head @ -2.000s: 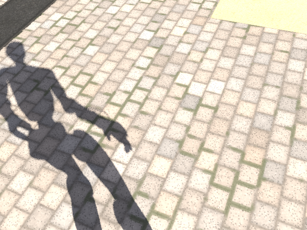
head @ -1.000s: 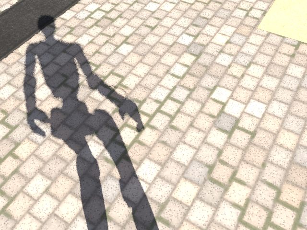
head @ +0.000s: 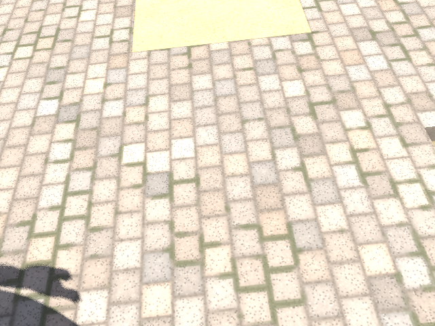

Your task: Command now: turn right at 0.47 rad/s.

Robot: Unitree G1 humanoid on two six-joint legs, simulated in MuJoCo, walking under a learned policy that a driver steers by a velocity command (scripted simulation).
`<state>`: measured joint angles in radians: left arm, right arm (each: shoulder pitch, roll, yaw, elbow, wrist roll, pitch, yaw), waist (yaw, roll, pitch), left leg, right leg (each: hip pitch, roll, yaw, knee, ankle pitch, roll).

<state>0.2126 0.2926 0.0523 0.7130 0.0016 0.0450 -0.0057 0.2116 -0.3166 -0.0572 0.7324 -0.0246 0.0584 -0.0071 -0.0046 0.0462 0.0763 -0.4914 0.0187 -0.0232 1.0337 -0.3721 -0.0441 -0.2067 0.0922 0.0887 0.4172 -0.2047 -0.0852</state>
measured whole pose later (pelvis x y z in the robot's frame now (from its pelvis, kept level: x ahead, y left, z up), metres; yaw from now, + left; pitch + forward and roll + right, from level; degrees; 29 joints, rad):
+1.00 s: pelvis -0.01 +0.01 -0.01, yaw +22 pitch -1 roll +0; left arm 0.24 0.29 0.04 0.78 0.02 0.02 0.02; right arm 0.13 -0.28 -0.05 0.75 0.00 0.08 0.05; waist 0.02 -0.02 0.09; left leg -0.27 -0.02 0.05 0.64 -0.39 0.01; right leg -0.19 -0.05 -0.16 0.53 -0.32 -0.02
